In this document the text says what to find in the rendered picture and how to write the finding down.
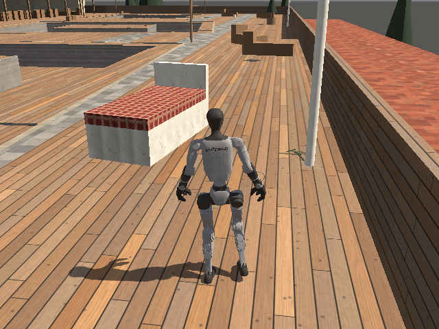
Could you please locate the right robot hand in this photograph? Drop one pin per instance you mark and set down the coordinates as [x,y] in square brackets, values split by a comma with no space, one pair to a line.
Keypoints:
[259,191]

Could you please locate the robot right upper arm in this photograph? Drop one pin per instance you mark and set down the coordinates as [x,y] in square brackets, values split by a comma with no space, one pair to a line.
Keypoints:
[238,143]

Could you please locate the robot left forearm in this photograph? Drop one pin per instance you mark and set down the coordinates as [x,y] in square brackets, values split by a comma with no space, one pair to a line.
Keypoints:
[184,180]

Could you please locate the robot right forearm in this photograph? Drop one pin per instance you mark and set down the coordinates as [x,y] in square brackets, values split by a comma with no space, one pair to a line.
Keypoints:
[255,178]

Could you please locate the robot left upper arm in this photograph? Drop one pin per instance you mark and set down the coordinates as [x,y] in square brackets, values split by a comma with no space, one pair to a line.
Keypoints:
[192,155]

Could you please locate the left robot hand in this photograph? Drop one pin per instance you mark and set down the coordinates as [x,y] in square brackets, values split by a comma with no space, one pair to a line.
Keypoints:
[184,192]

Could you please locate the robot torso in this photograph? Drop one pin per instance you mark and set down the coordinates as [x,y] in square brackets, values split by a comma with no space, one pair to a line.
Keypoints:
[218,164]

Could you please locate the left robot shin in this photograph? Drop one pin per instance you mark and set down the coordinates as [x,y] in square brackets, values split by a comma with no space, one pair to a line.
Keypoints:
[207,247]

